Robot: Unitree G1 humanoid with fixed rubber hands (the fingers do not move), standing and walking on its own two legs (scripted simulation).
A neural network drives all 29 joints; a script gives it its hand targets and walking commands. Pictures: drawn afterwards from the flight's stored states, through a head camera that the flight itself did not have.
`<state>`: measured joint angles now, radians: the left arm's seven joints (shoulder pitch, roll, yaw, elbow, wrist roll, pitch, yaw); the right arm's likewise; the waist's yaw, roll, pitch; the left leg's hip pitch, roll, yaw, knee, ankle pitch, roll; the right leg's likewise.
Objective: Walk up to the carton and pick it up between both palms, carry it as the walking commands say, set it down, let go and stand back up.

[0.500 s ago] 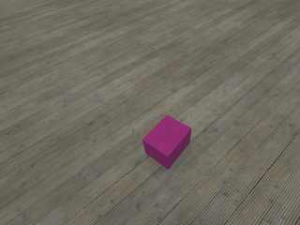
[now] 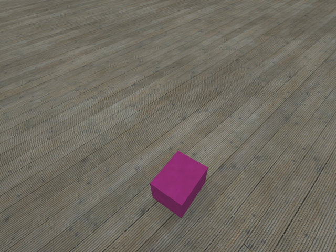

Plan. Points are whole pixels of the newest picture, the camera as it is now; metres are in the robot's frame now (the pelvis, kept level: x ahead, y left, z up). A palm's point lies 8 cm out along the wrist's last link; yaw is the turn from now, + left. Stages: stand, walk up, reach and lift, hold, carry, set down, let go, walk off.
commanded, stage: walk up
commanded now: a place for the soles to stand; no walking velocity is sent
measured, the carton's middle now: (179, 183) +0.66 -0.05 -0.67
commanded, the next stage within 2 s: none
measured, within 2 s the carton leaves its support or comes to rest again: neither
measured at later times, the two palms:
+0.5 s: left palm out of the picture +0.14 +0.36 -0.11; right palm (289, 229) +0.21 -0.29 -0.10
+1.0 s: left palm (35, 246) +0.20 +0.35 -0.09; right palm (291, 230) +0.21 -0.29 -0.10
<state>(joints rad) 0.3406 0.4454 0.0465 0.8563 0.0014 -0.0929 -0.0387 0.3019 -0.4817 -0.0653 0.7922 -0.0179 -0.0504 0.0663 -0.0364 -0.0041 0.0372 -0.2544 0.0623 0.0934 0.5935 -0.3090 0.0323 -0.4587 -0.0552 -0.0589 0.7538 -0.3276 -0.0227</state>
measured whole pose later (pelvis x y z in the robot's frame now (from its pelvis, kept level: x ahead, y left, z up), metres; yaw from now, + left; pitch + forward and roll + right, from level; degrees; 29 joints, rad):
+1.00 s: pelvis +0.10 +0.03 +0.00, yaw -4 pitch -2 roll +0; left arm 0.16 0.43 0.00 1.02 0.00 -0.05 0.01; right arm 0.04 -0.42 -0.04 1.00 0.00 0.02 0.03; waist -0.01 0.03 0.05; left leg -0.31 0.10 0.09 0.60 -0.25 -0.02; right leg -0.28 -0.03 0.04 0.61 -0.30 0.04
